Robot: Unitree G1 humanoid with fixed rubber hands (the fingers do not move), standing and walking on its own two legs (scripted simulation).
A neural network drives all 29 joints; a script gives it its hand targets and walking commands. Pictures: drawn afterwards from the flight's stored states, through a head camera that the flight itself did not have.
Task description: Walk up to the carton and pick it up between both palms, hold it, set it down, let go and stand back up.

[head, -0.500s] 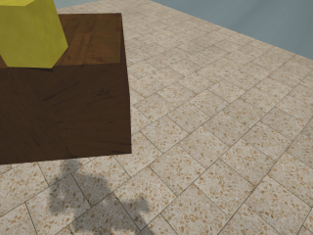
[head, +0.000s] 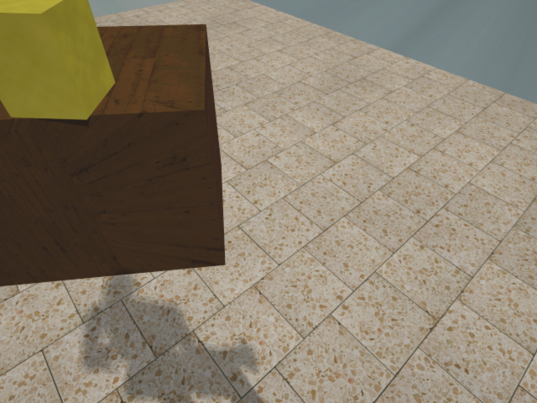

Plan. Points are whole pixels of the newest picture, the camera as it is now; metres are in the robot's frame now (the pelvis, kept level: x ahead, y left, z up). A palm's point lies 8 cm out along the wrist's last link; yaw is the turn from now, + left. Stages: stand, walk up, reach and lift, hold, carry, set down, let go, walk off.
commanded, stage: walk up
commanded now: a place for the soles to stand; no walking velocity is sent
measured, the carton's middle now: (46, 53) +0.92 +0.56 +0.13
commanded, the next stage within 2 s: none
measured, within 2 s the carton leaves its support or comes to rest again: neither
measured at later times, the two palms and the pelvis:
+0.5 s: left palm out of the picture +0.18 +0.39 -0.10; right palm out of the picture +0.11 -0.14 -0.13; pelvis +0.10 +0.12 -0.01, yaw +2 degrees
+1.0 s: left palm out of the picture +0.23 +0.53 -0.13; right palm (261, 270) +0.42 +0.01 -0.11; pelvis +0.27 +0.26 -0.02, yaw +7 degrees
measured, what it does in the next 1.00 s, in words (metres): walks ahead: left foot, then right foot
